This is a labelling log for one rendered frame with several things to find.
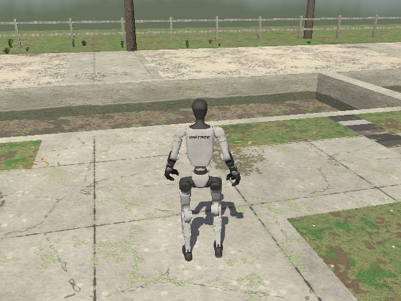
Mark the left robot hand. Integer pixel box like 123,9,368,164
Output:
164,169,179,181

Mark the left robot upper arm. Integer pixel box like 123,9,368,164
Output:
170,126,187,161

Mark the right robot hand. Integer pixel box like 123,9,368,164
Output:
226,172,241,186

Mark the right robot thigh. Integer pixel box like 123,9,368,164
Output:
209,174,222,215

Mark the robot right forearm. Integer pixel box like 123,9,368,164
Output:
225,151,239,175

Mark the right robot upper arm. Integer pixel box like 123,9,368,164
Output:
213,126,231,161

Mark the robot torso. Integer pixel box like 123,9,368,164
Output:
185,124,215,188

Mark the robot left forearm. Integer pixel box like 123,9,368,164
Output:
165,151,176,171

